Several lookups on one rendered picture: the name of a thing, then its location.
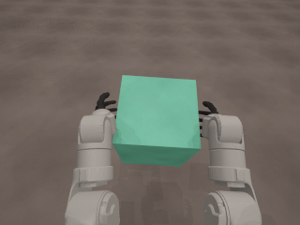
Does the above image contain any carton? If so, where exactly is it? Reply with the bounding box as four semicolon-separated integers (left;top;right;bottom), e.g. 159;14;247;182
112;75;202;167

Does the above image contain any right robot hand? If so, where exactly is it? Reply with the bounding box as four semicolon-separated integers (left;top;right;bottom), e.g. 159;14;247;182
198;101;218;137

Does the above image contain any left robot hand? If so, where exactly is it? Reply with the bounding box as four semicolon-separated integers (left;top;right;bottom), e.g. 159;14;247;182
95;92;117;119

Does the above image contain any robot left forearm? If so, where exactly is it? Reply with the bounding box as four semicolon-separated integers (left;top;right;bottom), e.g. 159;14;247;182
65;109;117;224

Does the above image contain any robot right forearm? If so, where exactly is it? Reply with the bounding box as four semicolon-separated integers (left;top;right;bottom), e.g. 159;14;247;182
202;113;262;220

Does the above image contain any right robot upper arm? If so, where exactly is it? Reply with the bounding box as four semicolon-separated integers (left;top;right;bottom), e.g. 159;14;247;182
203;190;262;225

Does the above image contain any left robot upper arm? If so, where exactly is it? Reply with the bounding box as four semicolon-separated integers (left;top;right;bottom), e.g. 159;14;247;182
65;190;120;225

